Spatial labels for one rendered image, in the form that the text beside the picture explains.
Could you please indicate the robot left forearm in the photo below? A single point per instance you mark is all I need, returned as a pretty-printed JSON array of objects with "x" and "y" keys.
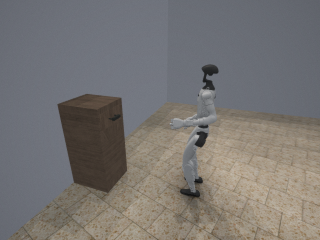
[{"x": 200, "y": 122}]

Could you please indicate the left robot hand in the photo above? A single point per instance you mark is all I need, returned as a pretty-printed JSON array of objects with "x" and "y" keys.
[{"x": 176, "y": 123}]

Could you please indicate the drawer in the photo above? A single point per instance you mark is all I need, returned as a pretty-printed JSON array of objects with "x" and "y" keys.
[{"x": 105, "y": 122}]

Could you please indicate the handle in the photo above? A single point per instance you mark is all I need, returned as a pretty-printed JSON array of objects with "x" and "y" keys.
[{"x": 115, "y": 117}]

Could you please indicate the robot left upper arm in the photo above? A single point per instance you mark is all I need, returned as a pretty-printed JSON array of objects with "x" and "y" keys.
[{"x": 208, "y": 101}]

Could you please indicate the cabinet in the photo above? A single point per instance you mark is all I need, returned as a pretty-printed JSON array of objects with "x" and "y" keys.
[{"x": 97, "y": 158}]

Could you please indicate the left robot foot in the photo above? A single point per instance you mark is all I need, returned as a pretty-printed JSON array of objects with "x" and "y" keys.
[{"x": 189, "y": 193}]

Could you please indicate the right robot hand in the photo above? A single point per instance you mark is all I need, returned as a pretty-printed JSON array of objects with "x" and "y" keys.
[{"x": 189, "y": 118}]

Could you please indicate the left robot shin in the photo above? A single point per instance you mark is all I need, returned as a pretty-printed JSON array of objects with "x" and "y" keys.
[{"x": 189, "y": 176}]

